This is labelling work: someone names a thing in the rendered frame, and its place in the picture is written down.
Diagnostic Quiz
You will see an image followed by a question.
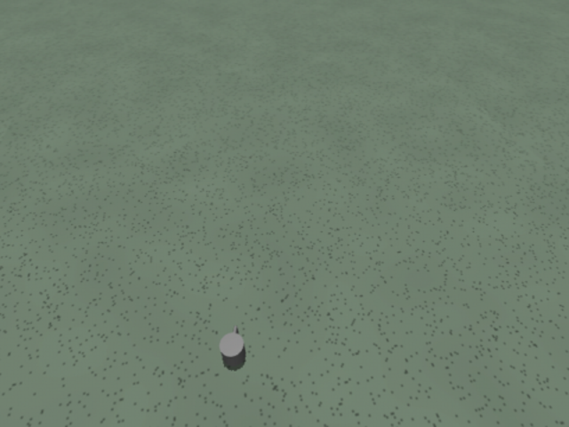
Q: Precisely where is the mug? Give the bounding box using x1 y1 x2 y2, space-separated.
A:
220 326 245 367

